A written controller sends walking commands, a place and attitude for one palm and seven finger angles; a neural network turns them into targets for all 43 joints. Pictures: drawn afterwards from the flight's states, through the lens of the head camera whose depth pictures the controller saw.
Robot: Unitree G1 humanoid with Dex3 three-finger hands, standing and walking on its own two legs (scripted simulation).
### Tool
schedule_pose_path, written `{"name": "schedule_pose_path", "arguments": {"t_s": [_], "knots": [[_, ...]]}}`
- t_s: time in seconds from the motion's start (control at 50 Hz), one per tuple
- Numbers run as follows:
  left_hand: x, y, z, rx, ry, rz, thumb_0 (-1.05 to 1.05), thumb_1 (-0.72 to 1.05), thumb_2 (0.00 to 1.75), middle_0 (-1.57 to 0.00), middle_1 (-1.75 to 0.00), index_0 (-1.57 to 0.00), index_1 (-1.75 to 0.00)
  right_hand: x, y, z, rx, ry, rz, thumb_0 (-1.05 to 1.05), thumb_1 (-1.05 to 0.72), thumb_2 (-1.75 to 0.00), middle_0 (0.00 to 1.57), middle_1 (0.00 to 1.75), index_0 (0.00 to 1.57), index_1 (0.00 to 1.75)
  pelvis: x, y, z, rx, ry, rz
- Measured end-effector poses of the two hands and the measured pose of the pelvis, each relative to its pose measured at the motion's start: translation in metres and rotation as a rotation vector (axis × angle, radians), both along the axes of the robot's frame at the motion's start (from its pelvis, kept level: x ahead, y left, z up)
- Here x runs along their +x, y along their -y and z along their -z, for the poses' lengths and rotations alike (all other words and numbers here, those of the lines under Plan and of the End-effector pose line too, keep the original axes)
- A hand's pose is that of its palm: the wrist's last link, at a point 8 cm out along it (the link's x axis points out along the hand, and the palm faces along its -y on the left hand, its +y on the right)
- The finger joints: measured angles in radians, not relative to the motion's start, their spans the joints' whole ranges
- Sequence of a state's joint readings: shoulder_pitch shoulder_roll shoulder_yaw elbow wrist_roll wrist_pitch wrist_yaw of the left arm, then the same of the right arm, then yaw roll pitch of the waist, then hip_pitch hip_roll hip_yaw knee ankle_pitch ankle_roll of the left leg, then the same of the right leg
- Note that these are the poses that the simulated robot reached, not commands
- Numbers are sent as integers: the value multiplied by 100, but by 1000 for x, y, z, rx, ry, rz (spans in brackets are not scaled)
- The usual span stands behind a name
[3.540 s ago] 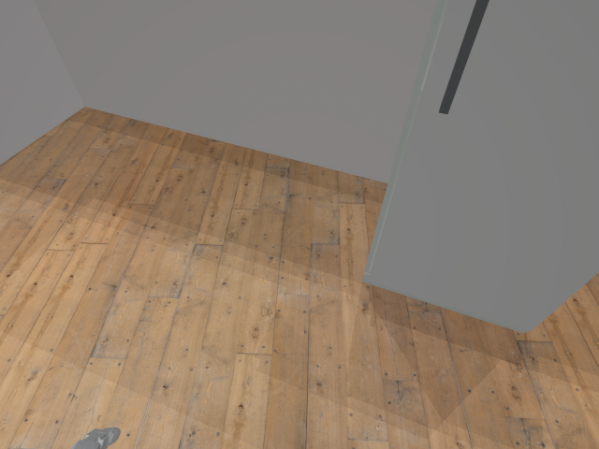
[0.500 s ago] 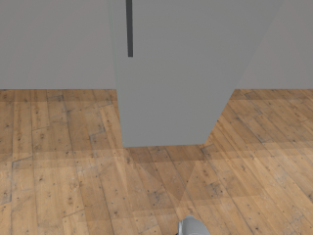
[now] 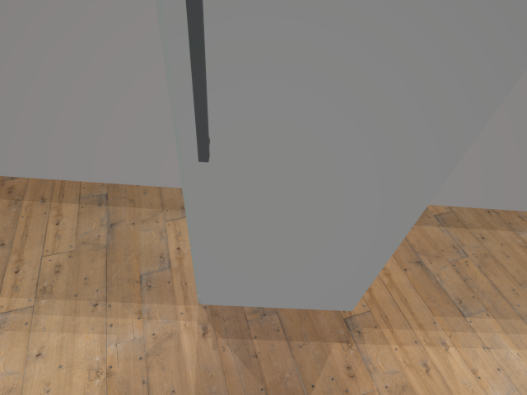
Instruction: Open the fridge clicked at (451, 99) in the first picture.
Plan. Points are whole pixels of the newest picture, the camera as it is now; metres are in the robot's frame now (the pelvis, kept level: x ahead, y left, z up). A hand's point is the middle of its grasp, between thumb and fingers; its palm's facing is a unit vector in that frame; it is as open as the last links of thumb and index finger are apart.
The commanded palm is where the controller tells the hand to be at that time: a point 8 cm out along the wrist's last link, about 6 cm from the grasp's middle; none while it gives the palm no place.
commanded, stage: come to a stop and stand still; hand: left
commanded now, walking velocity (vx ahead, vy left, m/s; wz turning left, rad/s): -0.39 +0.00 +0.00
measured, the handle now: (199, 42) +0.51 +0.15 +0.28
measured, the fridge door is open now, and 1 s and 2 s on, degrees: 0 0 0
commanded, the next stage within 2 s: look again from close up in 1.44 s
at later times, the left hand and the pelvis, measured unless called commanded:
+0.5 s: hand out of the picture +0.04 +0.14 -0.15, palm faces +0.09 -0.96 -0.27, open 7.3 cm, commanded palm none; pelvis +0.01 -0.05 +0.01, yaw +1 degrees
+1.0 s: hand out of the picture -0.02 +0.18 -0.16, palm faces +0.06 -0.98 -0.20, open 7.3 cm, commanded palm none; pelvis -0.02 +0.00 +0.01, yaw +1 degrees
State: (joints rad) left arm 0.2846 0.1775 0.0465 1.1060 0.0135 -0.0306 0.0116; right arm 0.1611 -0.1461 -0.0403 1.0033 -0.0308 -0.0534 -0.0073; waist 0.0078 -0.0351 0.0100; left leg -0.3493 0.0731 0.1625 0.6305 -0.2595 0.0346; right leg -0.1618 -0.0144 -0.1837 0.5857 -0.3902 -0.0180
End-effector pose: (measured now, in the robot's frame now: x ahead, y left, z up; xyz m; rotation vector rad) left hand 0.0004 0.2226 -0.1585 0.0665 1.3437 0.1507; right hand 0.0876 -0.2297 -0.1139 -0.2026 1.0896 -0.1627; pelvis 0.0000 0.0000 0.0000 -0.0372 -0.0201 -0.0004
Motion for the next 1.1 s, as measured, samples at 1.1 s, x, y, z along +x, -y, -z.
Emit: {"name": "schedule_pose_path", "arguments": {"t_s": [1.1], "knots": [[-36,-1,-29,49,-74,12,0,92,90,-20,-30,-20,-30,-123,-25,19,90,-306,77,1,-92,-89,20,30,20,30,-28,-7,-17,43,3,-12]]}}
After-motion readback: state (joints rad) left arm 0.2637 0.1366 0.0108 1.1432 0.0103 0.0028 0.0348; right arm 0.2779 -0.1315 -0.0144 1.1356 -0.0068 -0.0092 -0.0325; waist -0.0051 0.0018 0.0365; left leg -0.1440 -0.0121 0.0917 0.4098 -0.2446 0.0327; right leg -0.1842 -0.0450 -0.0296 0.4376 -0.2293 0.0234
